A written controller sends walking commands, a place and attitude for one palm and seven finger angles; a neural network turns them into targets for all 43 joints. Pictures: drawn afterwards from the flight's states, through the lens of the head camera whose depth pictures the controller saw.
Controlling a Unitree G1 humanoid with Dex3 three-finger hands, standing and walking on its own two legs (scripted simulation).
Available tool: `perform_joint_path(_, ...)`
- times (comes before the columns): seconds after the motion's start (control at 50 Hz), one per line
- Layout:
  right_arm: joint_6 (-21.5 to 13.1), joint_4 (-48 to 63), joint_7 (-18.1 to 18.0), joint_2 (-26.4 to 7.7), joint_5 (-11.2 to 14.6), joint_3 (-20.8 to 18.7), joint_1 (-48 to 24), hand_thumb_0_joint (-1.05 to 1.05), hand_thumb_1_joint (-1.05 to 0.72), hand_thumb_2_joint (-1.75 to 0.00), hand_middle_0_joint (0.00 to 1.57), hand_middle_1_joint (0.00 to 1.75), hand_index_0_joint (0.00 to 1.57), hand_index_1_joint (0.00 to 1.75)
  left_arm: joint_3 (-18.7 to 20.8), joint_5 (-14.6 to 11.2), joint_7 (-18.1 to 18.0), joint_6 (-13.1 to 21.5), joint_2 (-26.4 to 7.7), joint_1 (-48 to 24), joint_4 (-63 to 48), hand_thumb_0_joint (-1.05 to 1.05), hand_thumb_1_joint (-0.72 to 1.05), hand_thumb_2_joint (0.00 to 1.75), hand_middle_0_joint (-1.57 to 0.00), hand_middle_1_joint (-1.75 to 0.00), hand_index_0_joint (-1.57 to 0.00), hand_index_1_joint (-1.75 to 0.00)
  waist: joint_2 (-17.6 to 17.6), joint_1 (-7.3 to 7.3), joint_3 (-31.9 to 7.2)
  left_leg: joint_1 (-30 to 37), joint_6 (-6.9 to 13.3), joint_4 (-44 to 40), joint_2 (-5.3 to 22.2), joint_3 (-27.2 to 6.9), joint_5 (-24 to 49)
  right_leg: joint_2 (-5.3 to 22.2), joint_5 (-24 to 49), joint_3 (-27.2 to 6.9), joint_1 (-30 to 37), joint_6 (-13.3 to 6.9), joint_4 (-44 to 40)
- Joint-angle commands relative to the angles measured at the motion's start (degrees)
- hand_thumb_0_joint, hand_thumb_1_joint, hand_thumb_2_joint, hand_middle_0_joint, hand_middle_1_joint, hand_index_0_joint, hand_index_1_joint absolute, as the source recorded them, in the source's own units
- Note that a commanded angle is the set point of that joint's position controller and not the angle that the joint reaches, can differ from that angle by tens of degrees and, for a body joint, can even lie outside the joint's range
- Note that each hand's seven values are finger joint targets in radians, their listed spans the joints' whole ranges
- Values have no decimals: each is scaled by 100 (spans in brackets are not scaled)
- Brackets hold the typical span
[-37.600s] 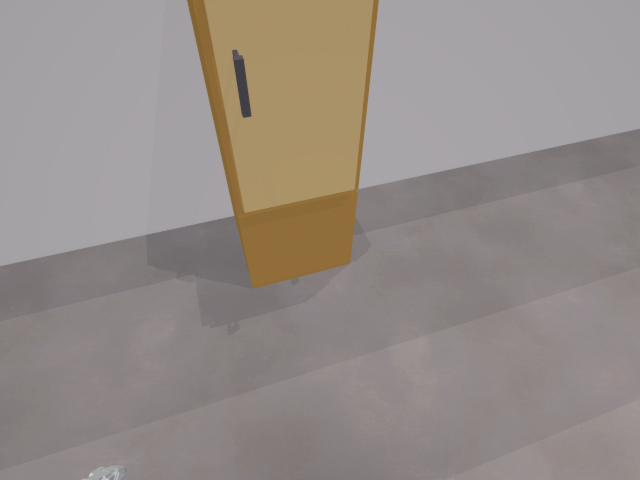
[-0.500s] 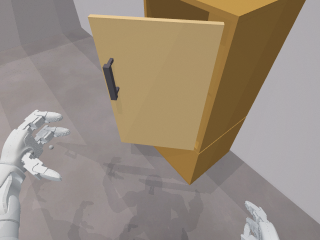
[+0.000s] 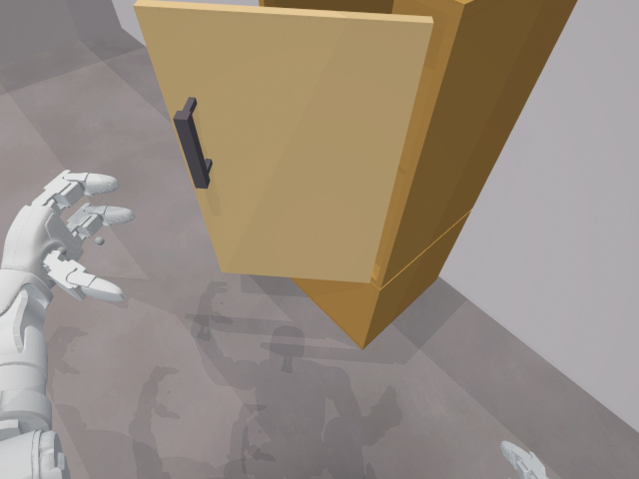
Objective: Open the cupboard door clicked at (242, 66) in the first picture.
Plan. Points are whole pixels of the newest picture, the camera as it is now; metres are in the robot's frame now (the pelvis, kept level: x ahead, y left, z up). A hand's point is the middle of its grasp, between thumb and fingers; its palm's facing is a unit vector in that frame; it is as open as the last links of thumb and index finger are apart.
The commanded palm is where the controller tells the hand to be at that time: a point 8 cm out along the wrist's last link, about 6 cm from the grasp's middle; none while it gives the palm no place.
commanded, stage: move the hooked fingers beside the handle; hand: left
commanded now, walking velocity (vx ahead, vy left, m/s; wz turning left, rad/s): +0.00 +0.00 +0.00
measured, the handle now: (196, 144) +0.56 +0.20 +0.09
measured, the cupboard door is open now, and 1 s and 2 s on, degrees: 43 43 43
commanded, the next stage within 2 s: slide the fingers in behind the handle in 1.84 s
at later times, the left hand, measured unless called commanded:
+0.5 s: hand (125, 197) +0.43 +0.26 +0.10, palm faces -0.06 -1.00 +0.00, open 14.0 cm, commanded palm +0.42 +0.31 +0.10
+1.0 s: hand (143, 158) +0.51 +0.26 +0.10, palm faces -0.07 -1.00 +0.00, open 14.0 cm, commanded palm +0.50 +0.31 +0.09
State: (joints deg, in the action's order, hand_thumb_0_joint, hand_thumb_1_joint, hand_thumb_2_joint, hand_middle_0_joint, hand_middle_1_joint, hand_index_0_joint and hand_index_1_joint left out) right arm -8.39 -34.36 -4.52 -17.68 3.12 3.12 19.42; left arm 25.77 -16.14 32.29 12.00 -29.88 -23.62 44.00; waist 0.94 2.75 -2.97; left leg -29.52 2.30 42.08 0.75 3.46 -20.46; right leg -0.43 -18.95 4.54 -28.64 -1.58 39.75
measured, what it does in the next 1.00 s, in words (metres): stands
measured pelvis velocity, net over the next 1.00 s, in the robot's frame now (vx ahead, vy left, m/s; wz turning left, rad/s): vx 0.01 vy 0.01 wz -0.03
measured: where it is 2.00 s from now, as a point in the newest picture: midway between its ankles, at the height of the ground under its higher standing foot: outside the picture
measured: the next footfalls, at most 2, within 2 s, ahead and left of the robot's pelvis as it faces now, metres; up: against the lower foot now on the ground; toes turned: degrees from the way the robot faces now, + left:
none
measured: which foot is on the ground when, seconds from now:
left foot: down 0.00-1.00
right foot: down 0.00-1.00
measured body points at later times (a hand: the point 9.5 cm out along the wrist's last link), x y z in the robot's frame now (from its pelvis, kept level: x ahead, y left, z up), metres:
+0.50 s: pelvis +0.00 +0.01 -0.01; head +0.08 +0.02 +0.44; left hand +0.43 +0.31 +0.11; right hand +0.07 -0.27 -0.11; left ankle +0.01 +0.09 -0.72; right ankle +0.01 -0.10 -0.72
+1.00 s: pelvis +0.01 +0.01 -0.02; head +0.13 +0.03 +0.41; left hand +0.51 +0.32 +0.10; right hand -0.01 -0.27 -0.11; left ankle +0.01 +0.09 -0.72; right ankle +0.01 -0.10 -0.72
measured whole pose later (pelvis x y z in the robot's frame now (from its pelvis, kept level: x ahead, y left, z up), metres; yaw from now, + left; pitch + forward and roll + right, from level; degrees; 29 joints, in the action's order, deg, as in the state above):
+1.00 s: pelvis +0.01 +0.01 -0.02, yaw -2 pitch +19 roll -3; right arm 2.7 -35.3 -2.9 -18.1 1.1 3.5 24.8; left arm 28.4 -6.7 30.8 15.7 -43.8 -54.7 71.8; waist 0.5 10.5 -3.9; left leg -44.8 3.0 49.4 2.2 3.4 -23.5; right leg -1.6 -20.1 4.4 -42.8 -1.0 44.2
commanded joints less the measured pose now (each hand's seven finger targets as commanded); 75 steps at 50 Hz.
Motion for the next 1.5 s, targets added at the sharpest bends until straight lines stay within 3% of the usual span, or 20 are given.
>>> perform_joint_path(0.0,-183,675,-67,-873,-3,-392,57,0,-90,-90,20,30,20,30,234,-139,-7,464,-1688,-2256,-1117,0,-50,30,-30,-120,-30,-120,337,2,-1680,922,-45,-524,-28,-514,1531,-99,1418,-320,482,-36,-379)
perform_joint_path(0.18,37,537,-41,-930,-38,-399,285,0,-90,-90,20,30,20,30,315,4,-133,546,-1916,-2776,-482,0,-50,30,-30,-120,-30,-120,386,29,-1742,911,-72,-471,-2,-557,1690,-99,1457,-292,335,-63,-309)
perform_joint_path(0.28,160,454,-43,-940,-58,-377,390,0,-90,-90,20,30,20,30,105,122,-188,697,-1860,-3562,28,0,-50,30,-30,-120,-30,-120,239,216,-1713,788,-50,-397,27,-573,1451,-115,1257,-289,82,-40,-271)
perform_joint_path(0.36,240,390,-13,-951,-95,-397,520,0,-90,-90,20,30,20,30,204,265,-169,841,-2083,-3797,210,0,-50,30,-30,-120,-30,-120,616,202,-2174,985,-89,-271,30,-605,1855,-97,1509,-308,79,-38,-145)
perform_joint_path(0.38,281,410,-6,-961,-104,-403,557,0,-90,-90,20,30,20,30,236,223,-143,834,-2084,-3733,339,0,-50,30,-30,-120,-30,-120,456,187,-2212,981,-79,-209,39,-591,2035,-126,1639,-315,106,-44,-115)
perform_joint_path(0.48,440,376,2,-1000,-96,-386,648,0,-90,-90,20,30,20,30,165,308,-111,798,-2192,-4182,809,0,-50,30,-30,-120,-30,-120,398,334,-1986,609,-29,-153,33,-545,1665,-132,1440,-332,-84,-21,-98)
perform_joint_path(0.54,520,353,10,-1026,-120,-393,770,0,-90,-90,20,30,20,30,401,406,-114,840,-2570,-4244,936,0,-50,30,-30,-120,-30,-120,511,297,-2257,591,-38,-88,31,-562,1821,-132,1569,-351,-4,-9,-41)
perform_joint_path(0.58,578,309,8,-1018,-123,-390,827,0,-90,-90,20,30,20,30,238,380,-91,859,-2425,-4607,990,0,-50,30,-30,-120,-30,-120,393,445,-2180,561,-12,-21,54,-558,1804,-166,1548,-347,-158,2,-32)
perform_joint_path(0.64,659,253,-5,-1084,-130,-382,935,0,-90,-90,20,30,20,30,390,492,-84,820,-2799,-4787,1276,0,-50,30,-30,-120,-30,-120,445,497,-2205,323,5,16,47,-556,1590,-154,1423,-389,-181,24,-27)
perform_joint_path(0.72,760,200,5,-1078,-156,-369,1078,0,-90,-90,20,30,20,30,204,602,-64,832,-2744,-5152,1318,0,-50,30,-30,-120,-30,-120,898,584,-2439,638,-40,126,75,-625,1930,-192,1481,-346,-492,9,58)
perform_joint_path(0.82,880,137,18,-1156,-191,-368,1278,0,-90,-90,20,30,20,30,439,632,-75,748,-3125,-5387,1614,0,-50,30,-30,-120,-30,-120,643,661,-2570,428,-5,237,98,-623,1945,-217,1536,-359,-476,38,87)
perform_joint_path(0.9,988,154,46,-1139,-223,-371,1410,0,-90,-90,20,30,20,30,415,783,-131,755,-3231,-5592,1470,0,-50,30,-30,-120,-30,-120,1044,660,-2775,695,-62,309,130,-684,2408,-243,1679,-297,-672,16,179)
perform_joint_path(0.94,1045,173,75,-1145,-246,-392,1475,0,-90,-90,20,30,20,30,542,782,-156,760,-3301,-5437,1501,0,-50,30,-30,-120,-30,-120,926,627,-2877,775,-73,363,152,-700,2655,-261,1802,-286,-646,23,185)
perform_joint_path(0.98,1097,197,104,-1126,-257,-392,1526,0,-90,-90,20,30,20,30,442,726,-139,759,-3096,-5475,1493,0,-50,30,-30,-120,-30,-120,1065,642,-2916,938,-95,396,165,-711,2938,-295,1899,-256,-743,-7,213)
perform_joint_path(1.04,1185,188,118,-1145,-250,-379,1555,0,-90,-90,20,30,20,30,511,815,-160,633,-3277,-5395,1788,0,-50,30,-30,-120,-30,-120,830,688,-2614,521,-39,381,146,-651,2570,-287,1858,-287,-675,41,157)
perform_joint_path(1.18,1281,387,204,-1130,-280,-458,1544,0,-90,-90,20,30,20,30,713,659,-184,789,-3195,-4851,1112,0,-50,30,-30,-120,-30,-120,972,463,-3076,1018,-101,398,188,-689,3394,-330,2194,-229,-515,-7,238)
perform_joint_path(1.36,1298,248,177,-1091,-248,-430,1422,0,-90,-90,20,30,20,30,418,707,-275,831,-2892,-5234,1244,0,-50,30,-30,-120,-30,-120,971,646,-2562,932,-102,365,186,-733,2716,-321,1665,-211,-900,13,160)
perform_joint_path(1.4,1282,211,161,-1068,-248,-423,1389,0,-90,-90,20,30,20,30,308,683,-280,888,-2761,-5387,1141,0,-50,30,-30,-120,-30,-120,1305,654,-2655,1235,-178,405,211,-791,2999,-316,1634,-197,-1095,-6,181)
perform_joint_path(1.44,1260,160,150,-1082,-255,-416,1385,0,-90,-90,20,30,20,30,188,682,-299,849,-2626,-5507,1329,0,-50,30,-30,-120,-30,-120,864,769,-2551,1027,-123,404,213,-796,2631,-315,1536,-196,-1083,23,154)
perform_joint_path(1.48,1246,188,123,-1090,-239,-380,1367,0,-90,-90,20,30,20,30,114,662,-303,809,-2565,-5525,1468,0,-50,30,-30,-120,-30,-120,943,785,-2516,932,-110,390,181,-779,2611,-304,1580,-201,-1055,-3,184)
